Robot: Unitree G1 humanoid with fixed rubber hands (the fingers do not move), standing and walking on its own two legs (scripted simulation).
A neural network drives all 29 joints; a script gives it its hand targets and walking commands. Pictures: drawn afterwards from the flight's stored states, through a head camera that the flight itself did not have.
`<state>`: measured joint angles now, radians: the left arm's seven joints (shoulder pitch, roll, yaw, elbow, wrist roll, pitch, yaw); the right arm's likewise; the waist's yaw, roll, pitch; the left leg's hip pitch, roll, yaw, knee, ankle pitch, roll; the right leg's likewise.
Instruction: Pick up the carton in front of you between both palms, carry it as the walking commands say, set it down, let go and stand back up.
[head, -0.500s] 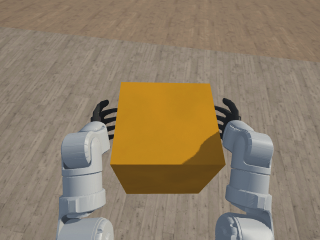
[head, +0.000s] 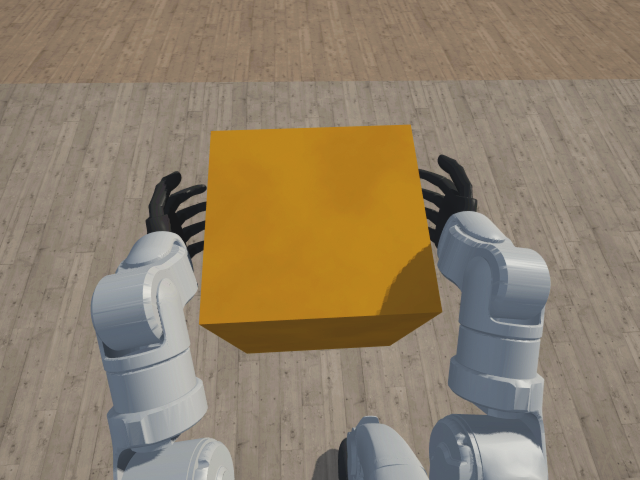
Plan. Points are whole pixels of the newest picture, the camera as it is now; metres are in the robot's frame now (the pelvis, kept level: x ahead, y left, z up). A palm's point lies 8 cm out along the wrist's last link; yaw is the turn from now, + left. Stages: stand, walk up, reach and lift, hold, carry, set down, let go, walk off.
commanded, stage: carry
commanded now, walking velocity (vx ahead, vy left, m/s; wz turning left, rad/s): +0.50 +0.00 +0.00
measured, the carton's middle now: (315, 257) +0.37 -0.03 +0.07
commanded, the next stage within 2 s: none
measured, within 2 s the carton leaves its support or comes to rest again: neither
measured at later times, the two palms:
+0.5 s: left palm (163, 43) +0.69 +0.16 +0.19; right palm (366, 40) +0.68 -0.14 +0.19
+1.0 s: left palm out of the picture +0.97 +0.16 +0.23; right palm out of the picture +1.01 -0.14 +0.23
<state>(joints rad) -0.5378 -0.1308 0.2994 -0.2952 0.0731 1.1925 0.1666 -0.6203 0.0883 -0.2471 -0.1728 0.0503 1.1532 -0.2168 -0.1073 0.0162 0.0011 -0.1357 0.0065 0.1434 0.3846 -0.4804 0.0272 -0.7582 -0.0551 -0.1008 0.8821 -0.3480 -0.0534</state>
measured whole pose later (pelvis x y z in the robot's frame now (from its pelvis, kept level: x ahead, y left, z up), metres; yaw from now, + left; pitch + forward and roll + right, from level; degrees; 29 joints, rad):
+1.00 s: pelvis +0.65 -0.03 +0.10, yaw +1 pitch +4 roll -1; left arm -0.56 -0.12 0.25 -0.13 0.03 1.23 0.19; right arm -0.59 0.11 -0.33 -0.12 -0.05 1.21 -0.15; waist 0.10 0.02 -0.02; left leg -0.57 0.03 0.00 1.36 -0.44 0.04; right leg -0.45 0.00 -0.17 0.63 -0.40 -0.07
